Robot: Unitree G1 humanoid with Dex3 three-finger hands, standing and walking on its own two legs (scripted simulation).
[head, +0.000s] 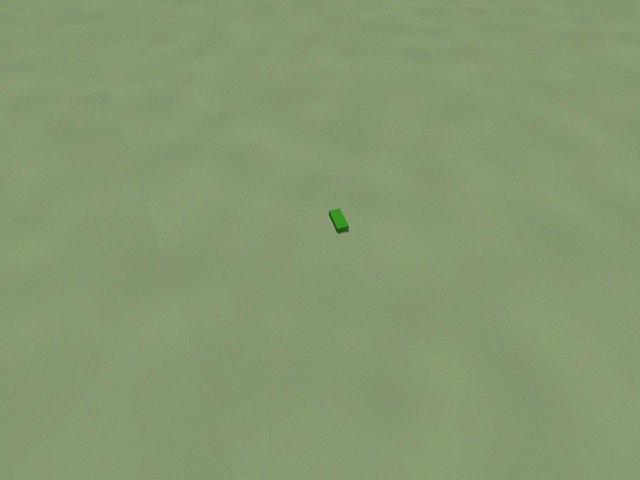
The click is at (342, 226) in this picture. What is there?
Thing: flat box
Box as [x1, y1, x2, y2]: [329, 209, 348, 232]
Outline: 329,211 329,215 337,232 347,230 348,226 340,210 335,209
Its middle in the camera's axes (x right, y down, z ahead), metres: +0.08 -0.07 +1.74
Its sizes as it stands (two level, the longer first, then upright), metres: 0.117 0.052 0.027
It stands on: the floor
